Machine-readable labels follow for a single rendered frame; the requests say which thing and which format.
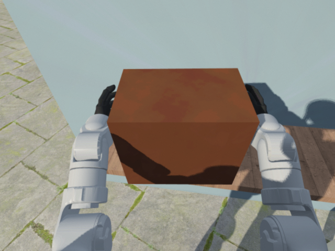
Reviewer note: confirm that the carton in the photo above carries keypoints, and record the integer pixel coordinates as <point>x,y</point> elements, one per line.
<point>182,126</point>

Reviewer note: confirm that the table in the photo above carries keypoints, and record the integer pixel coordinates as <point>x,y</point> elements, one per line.
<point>316,152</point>

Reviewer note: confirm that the right robot hand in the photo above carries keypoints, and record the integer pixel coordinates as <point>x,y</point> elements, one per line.
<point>256,99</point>

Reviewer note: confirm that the left robot hand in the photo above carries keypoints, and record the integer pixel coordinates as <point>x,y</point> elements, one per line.
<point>104,103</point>

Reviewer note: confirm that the robot right forearm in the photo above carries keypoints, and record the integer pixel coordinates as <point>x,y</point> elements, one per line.
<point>283,187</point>

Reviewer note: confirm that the robot left forearm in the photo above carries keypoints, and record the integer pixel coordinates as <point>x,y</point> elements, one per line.
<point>88,168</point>

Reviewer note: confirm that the left robot upper arm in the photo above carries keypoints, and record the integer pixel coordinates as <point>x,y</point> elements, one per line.
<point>84,232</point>

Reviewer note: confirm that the right robot upper arm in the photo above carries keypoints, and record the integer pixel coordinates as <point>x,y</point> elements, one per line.
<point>290,233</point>

